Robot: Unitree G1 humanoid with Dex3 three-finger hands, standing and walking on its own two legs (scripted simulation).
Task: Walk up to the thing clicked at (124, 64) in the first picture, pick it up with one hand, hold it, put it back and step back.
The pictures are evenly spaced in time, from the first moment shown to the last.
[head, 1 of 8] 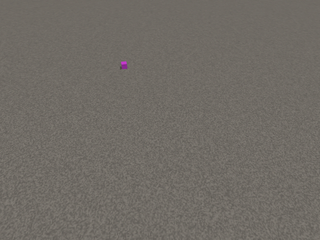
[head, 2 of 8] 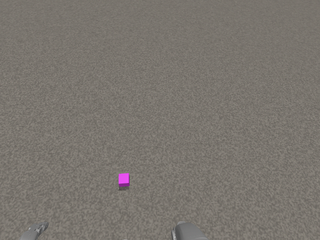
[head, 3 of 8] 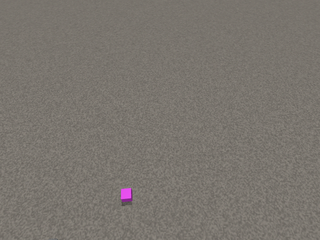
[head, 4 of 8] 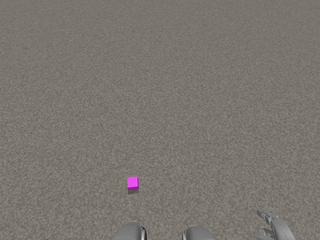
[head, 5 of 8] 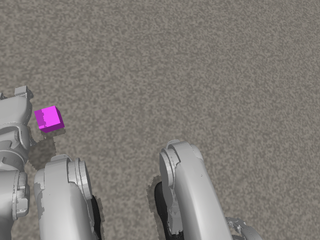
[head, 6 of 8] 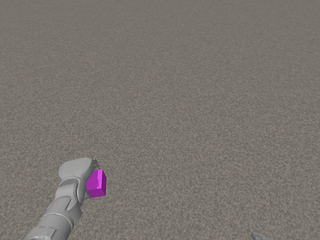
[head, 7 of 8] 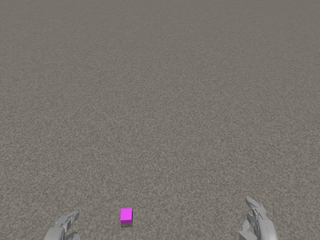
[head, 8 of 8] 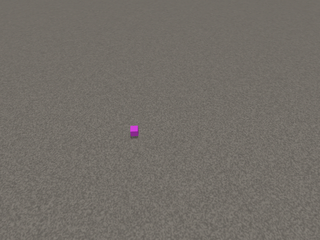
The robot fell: no
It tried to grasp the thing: yes
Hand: left
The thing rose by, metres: 0.66
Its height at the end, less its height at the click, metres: +0.00
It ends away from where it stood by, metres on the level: 0.01
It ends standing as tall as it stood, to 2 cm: yes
